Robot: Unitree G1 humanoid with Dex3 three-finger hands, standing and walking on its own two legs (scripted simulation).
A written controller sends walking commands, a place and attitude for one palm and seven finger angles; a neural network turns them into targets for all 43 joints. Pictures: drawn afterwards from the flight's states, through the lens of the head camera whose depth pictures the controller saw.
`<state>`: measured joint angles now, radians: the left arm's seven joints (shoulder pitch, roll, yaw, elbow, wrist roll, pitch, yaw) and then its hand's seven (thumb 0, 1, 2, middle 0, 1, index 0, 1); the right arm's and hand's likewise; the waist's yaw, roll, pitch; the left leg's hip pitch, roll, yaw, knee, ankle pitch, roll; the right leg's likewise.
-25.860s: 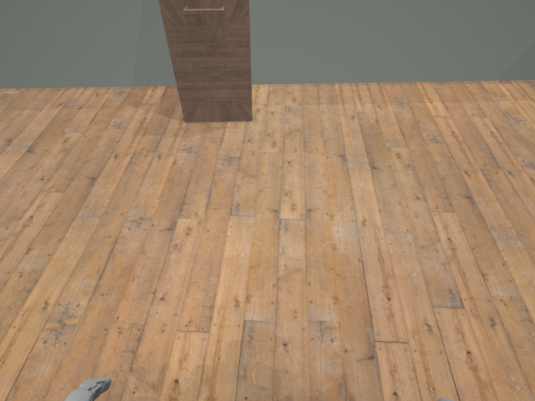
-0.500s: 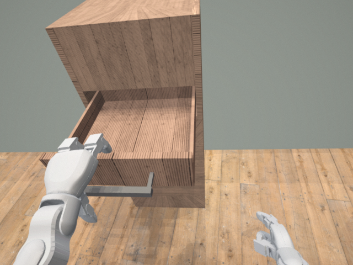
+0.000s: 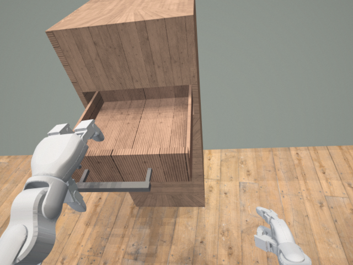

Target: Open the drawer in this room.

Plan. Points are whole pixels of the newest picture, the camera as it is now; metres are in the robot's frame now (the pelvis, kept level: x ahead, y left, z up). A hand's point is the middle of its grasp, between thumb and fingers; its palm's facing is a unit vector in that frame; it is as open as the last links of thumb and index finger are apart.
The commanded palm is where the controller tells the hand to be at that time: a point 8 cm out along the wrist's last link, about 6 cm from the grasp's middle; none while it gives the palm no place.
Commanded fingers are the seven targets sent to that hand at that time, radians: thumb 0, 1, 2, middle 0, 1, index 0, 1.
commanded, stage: draw the hand back to the body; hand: left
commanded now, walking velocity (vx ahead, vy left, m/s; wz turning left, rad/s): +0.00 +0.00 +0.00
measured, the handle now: (114, 179) +0.30 +0.23 +0.03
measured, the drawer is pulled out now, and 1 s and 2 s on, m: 0.30 0.30 0.30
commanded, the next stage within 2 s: step back with the hand held close in 1.60 s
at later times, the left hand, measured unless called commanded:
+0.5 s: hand (68, 174) +0.22 +0.25 +0.15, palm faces +0.12 -0.06 -0.99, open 13.8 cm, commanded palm +0.18 +0.26 +0.22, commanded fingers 0.00 -0.50 0.30 -0.30 -1.20 -0.30 -1.20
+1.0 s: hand (60, 156) +0.22 +0.24 +0.21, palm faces +0.41 -0.84 -0.34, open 12.2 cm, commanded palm +0.17 +0.28 +0.22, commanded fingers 0.00 0.23 0.62 -0.25 -0.73 -0.25 -0.73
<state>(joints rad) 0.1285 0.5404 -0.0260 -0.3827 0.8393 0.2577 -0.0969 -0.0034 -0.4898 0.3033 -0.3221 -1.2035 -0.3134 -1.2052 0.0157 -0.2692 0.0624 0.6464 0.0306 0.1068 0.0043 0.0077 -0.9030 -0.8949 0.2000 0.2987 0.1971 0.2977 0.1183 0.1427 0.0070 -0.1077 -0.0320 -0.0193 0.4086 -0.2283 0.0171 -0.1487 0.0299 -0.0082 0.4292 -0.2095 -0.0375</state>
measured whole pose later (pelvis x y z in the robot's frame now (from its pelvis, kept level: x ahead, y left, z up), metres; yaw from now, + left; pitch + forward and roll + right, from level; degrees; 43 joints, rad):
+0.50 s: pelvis +0.00 +0.00 +0.00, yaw +0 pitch -4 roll +0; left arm 0.19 0.57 0.04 -0.38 0.81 0.15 -0.07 0.00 -0.49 0.30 -0.32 -1.20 -0.32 -1.21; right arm 0.06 -0.27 0.05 0.65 0.02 0.05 -0.02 0.01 -0.90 -0.89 0.20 0.30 0.20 0.30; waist 0.12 0.14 0.01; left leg -0.13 -0.04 -0.02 0.44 -0.24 0.02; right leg -0.16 0.03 -0.01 0.44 -0.21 -0.03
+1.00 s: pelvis +0.02 +0.01 +0.00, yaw +0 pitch -5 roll -1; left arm 0.37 0.34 0.31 -0.54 -0.05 -0.16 0.10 -0.01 -0.09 0.48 -0.29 -0.94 -0.28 -0.94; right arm 0.19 -0.22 0.05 0.66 -0.02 -0.15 -0.05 0.01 -0.90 -0.89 0.20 0.30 0.20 0.30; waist 0.06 0.05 0.04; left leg -0.07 -0.02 -0.02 0.43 -0.27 0.03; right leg -0.08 0.04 -0.01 0.38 -0.22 -0.02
